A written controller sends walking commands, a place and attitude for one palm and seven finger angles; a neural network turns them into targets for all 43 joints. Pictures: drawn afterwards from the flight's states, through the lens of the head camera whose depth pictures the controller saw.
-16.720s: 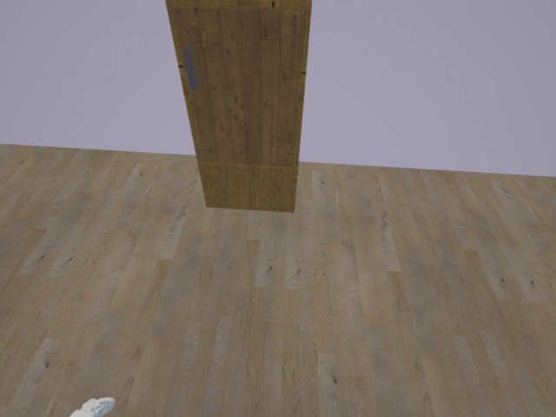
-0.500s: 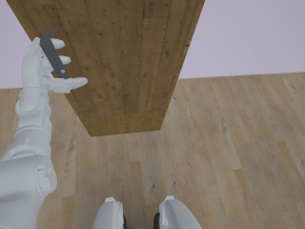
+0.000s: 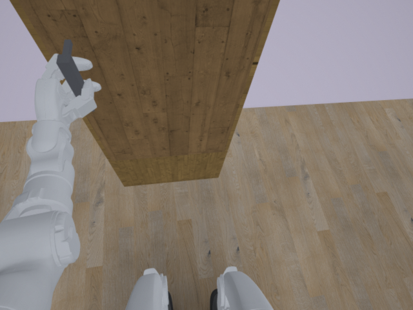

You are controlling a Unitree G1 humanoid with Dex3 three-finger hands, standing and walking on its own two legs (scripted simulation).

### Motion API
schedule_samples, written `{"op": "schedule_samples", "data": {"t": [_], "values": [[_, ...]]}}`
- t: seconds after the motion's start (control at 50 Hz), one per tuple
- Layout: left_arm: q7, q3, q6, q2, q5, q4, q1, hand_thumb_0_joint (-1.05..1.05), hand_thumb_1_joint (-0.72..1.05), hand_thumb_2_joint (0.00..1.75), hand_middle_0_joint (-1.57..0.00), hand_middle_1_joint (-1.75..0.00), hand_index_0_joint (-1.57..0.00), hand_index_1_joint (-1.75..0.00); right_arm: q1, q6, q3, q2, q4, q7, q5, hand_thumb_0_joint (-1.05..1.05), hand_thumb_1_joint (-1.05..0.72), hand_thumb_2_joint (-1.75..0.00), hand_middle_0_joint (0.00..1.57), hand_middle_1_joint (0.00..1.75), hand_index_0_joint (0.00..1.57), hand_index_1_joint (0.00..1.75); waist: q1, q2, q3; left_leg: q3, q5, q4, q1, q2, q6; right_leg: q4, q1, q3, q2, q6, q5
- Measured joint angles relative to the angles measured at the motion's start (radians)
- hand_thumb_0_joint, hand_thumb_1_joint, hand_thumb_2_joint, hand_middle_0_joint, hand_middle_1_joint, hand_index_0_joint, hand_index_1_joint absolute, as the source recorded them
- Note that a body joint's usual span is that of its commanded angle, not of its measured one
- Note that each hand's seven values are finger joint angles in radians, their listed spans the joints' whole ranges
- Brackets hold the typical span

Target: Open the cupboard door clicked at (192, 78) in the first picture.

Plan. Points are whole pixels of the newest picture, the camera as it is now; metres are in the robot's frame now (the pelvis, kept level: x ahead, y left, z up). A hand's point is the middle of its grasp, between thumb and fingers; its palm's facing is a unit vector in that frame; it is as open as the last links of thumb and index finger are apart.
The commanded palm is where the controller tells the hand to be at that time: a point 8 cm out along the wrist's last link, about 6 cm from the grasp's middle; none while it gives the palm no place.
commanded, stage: pull the door open along its arc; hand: left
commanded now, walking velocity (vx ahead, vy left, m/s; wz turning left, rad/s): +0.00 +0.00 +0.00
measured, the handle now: (79, 78) +0.55 +0.22 +0.06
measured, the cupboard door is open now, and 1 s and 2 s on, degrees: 0 41 42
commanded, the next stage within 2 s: open thumb and fingers to let go in 1.02 s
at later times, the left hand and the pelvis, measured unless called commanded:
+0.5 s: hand (100, 140) +0.41 +0.16 +0.06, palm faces +0.09 -1.00 +0.03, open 5.8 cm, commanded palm +0.36 +0.21 +0.06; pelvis +0.02 +0.00 +0.02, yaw +0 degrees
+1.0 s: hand (167, 204) +0.29 +0.05 +0.07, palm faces +0.37 -0.93 -0.02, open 5.9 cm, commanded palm +0.22 +0.08 +0.06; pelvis +0.01 -0.03 +0.02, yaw +4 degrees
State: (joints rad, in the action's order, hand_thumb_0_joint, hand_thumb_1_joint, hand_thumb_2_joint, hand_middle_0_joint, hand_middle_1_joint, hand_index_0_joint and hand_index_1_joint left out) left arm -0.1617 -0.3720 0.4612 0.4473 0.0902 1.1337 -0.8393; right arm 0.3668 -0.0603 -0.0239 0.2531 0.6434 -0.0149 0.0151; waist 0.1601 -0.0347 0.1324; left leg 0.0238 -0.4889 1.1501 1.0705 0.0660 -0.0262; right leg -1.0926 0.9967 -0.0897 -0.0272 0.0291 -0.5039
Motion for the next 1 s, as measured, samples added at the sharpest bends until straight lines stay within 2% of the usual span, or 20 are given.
{"op": "schedule_samples", "data": {"t": [0.1,0.2,0.32,0.44,0.48,0.56,0.6,0.7,0.76,0.8,0.86,1.0], "values": [[0.000,0.001,-0.001,-0.001,0.001,-0.005,0.004,0.01,0.75,0.82,-0.38,-1.34,-0.36,-1.35,-0.001,-0.003,0.001,0.001,-0.001,-0.001,-0.001,0.00,-0.91,-0.90,0.21,0.30,0.20,0.30,-0.001,0.001,0.000,0.000,0.000,-0.002,-0.003,0.000,0.000,0.001,-0.002,0.001,-0.001,0.001,0.000],[-0.004,0.007,-0.009,-0.020,0.021,-0.064,0.065,0.01,0.75,0.80,-0.38,-1.34,-0.35,-1.35,0.004,-0.011,0.007,-0.001,-0.011,-0.006,-0.006,0.01,-0.91,-0.90,0.20,0.30,0.20,0.30,-0.008,0.002,0.007,0.008,0.000,-0.017,-0.025,0.002,0.001,0.014,-0.019,0.009,-0.003,0.000,0.002],[-0.007,0.042,-0.020,-0.083,0.058,-0.214,0.221,0.01,0.74,0.77,-0.37,-1.34,-0.36,-1.35,0.009,-0.022,0.016,-0.006,-0.034,-0.015,-0.020,0.01,-0.91,-0.90,0.20,0.30,0.20,0.30,-0.030,0.003,0.020,0.021,0.002,-0.057,-0.084,0.001,0.000,0.048,-0.072,0.022,-0.003,-0.002,0.005],[0.003,0.121,-0.025,-0.172,0.087,-0.407,0.419,0.00,0.73,0.75,-0.36,-1.34,-0.36,-1.35,-0.011,-0.018,0.023,-0.010,-0.060,-0.023,-0.031,0.01,-0.91,-0.90,0.20,0.30,0.20,0.30,-0.063,0.005,0.031,0.027,0.004,-0.096,-0.154,-0.006,0.000,0.082,-0.139,0.028,0.002,-0.005,0.006],[0.064,0.155,-0.036,-0.220,0.086,-0.481,0.478,0.00,0.73,0.75,-0.36,-1.34,-0.36,-1.33,-0.027,-0.009,0.030,-0.013,-0.066,-0.024,-0.026,0.01,-0.91,-0.90,0.20,0.30,0.20,0.30,-0.080,0.007,0.032,0.030,0.005,-0.104,-0.172,-0.008,0.000,0.088,-0.155,0.031,0.003,-0.005,0.006],[0.262,0.225,-0.042,-0.347,0.063,-0.629,0.595,0.01,0.71,0.77,-0.34,-1.34,-0.37,-1.31,-0.071,0.011,0.039,-0.021,-0.082,-0.039,-0.006,0.01,-0.91,-0.90,0.20,0.30,0.20,0.30,-0.106,0.004,0.034,0.032,0.005,-0.110,-0.194,-0.015,0.001,0.087,-0.174,0.033,0.009,-0.007,0.001],[0.358,0.268,-0.042,-0.401,0.029,-0.686,0.643,0.01,0.71,0.77,-0.34,-1.34,-0.37,-1.31,-0.095,0.015,0.040,-0.029,-0.089,-0.047,0.007,0.01,-0.91,-0.90,0.20,0.30,0.20,0.30,-0.118,0.006,0.034,0.032,0.005,-0.108,-0.200,-0.019,0.002,0.077,-0.179,0.033,0.014,-0.006,-0.004],[0.589,0.375,-0.052,-0.502,-0.088,-0.759,0.703,0.01,0.71,0.79,-0.34,-1.34,-0.36,-1.31,-0.153,0.015,0.036,-0.052,-0.095,-0.059,0.038,0.01,-0.91,-0.90,0.20,0.30,0.20,0.30,-0.144,0.013,0.030,0.015,0.005,-0.089,-0.199,-0.032,0.008,0.045,-0.180,0.016,0.027,0.002,-0.021],[0.693,0.426,-0.074,-0.541,-0.147,-0.780,0.724,0.00,0.71,0.81,-0.34,-1.34,-0.36,-1.31,-0.181,0.016,0.032,-0.069,-0.089,-0.058,0.052,0.01,-0.91,-0.90,0.20,0.30,0.20,0.30,-0.156,0.016,0.030,0.002,0.008,-0.081,-0.197,-0.037,0.015,0.033,-0.183,0.002,0.031,0.011,-0.028],[0.731,0.457,-0.094,-0.557,-0.177,-0.801,0.749,0.00,0.72,0.81,-0.33,-1.34,-0.35,-1.32,-0.191,0.018,0.029,-0.079,-0.086,-0.055,0.059,0.01,-0.91,-0.90,0.20,0.30,0.20,0.30,-0.162,0.016,0.032,-0.006,0.010,-0.081,-0.201,-0.038,0.021,0.031,-0.189,-0.006,0.032,0.016,-0.030],[0.749,0.506,-0.121,-0.570,-0.198,-0.843,0.810,0.00,0.72,0.80,-0.32,-1.34,-0.35,-1.32,-0.194,0.022,0.025,-0.091,-0.086,-0.048,0.062,0.01,-0.91,-0.90,0.20,0.30,0.20,0.30,-0.167,0.013,0.033,-0.015,0.015,-0.091,-0.220,-0.038,0.028,0.039,-0.210,-0.014,0.031,0.024,-0.030],[0.724,0.628,-0.148,-0.535,-0.201,-0.956,0.979,0.00,0.71,0.76,-0.32,-1.32,-0.35,-1.34,-0.180,0.054,0.011,-0.100,-0.095,-0.035,0.058,0.01,-0.91,-0.90,0.20,0.30,0.20,0.30,-0.154,0.010,0.033,-0.030,0.024,-0.120,-0.273,-0.036,0.048,0.059,-0.261,-0.029,0.026,0.042,-0.031]]}}
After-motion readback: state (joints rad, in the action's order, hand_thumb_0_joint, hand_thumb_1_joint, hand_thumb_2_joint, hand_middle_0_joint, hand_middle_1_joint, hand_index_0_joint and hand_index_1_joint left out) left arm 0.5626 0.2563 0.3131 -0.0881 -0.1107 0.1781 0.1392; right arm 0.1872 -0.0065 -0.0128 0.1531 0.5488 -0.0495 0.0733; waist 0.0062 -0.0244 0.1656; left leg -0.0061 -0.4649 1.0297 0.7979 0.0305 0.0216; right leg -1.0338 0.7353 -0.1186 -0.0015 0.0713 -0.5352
